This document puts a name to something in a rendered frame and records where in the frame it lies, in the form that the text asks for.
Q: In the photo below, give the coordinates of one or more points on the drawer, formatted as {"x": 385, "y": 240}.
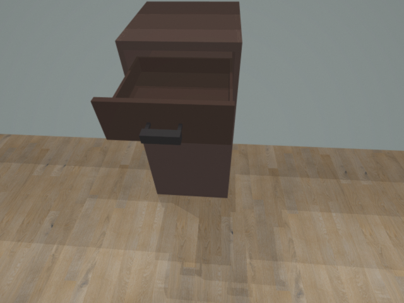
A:
{"x": 196, "y": 92}

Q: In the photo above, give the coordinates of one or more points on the cabinet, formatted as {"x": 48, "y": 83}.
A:
{"x": 187, "y": 29}

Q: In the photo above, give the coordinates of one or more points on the handle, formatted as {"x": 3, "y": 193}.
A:
{"x": 161, "y": 136}

